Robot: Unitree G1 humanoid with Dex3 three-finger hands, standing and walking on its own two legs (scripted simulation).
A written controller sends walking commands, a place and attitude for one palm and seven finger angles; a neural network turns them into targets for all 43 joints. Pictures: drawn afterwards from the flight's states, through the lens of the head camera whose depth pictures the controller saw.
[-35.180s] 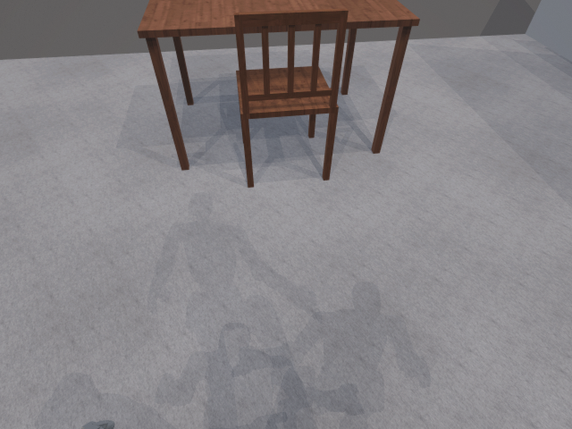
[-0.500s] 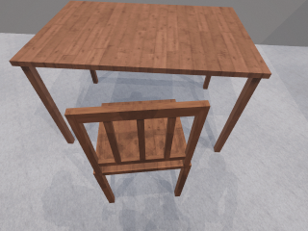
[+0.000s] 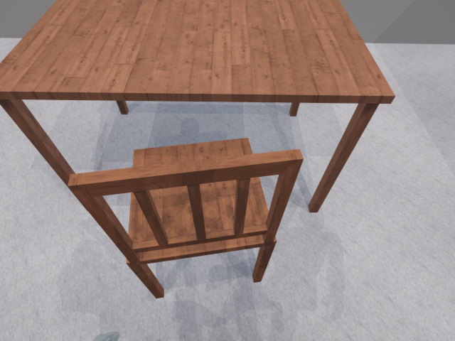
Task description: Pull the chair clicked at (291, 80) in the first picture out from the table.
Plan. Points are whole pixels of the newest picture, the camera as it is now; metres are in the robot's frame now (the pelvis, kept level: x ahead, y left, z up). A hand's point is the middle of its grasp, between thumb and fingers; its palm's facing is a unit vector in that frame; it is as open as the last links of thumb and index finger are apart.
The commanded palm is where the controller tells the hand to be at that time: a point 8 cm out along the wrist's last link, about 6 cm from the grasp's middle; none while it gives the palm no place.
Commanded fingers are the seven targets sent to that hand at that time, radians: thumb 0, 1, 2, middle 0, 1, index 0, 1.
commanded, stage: come to a stop and stand still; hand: left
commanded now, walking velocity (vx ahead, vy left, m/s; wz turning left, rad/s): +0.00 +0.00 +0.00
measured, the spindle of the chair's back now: (197, 212) +0.40 +0.09 -0.10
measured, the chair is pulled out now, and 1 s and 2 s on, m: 0.18 0.18 0.18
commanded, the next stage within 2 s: look again from close up in 0.46 s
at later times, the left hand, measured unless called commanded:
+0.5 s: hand out of the picture +0.04 +0.23 -0.15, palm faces +0.03 -0.96 -0.29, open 7.4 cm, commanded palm none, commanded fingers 0.00 0.90 0.90 -0.20 -0.30 -0.20 -0.30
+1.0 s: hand out of the picture +0.02 +0.22 -0.16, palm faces +0.01 -0.97 -0.24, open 7.4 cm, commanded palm none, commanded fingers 0.00 0.90 0.90 -0.20 -0.30 -0.20 -0.30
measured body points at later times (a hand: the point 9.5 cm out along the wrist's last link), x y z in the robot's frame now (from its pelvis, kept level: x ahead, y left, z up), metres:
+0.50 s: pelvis -0.02 +0.02 +0.01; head +0.00 +0.02 +0.46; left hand +0.04 +0.28 -0.13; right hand +0.10 -0.24 -0.13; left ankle -0.05 +0.11 -0.73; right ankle -0.01 -0.12 -0.73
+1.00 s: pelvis -0.02 +0.02 +0.01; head -0.01 +0.03 +0.46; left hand +0.02 +0.27 -0.14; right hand +0.04 -0.23 -0.14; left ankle -0.05 +0.11 -0.73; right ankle -0.01 -0.12 -0.73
